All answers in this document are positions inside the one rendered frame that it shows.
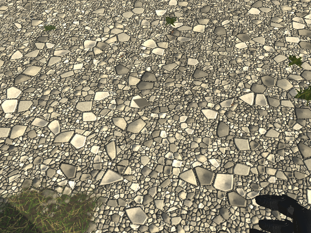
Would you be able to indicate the right robot hand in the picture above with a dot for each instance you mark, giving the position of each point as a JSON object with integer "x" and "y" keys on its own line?
{"x": 287, "y": 206}

